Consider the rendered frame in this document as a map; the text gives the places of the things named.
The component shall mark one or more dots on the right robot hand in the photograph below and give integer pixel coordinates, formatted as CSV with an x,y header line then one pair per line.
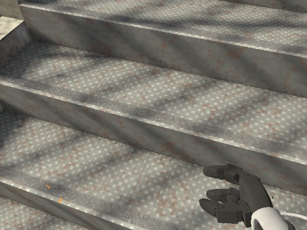
x,y
236,205

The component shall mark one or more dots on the robot right forearm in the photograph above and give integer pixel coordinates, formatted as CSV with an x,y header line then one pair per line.
x,y
269,218

